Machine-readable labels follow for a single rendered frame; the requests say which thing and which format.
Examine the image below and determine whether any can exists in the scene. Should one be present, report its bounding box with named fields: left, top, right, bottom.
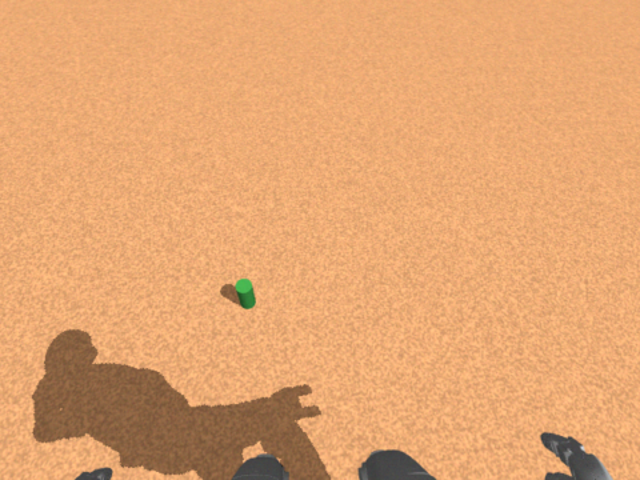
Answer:
left=235, top=279, right=256, bottom=309

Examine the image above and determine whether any right robot hand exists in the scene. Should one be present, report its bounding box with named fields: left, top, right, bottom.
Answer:
left=541, top=433, right=613, bottom=480

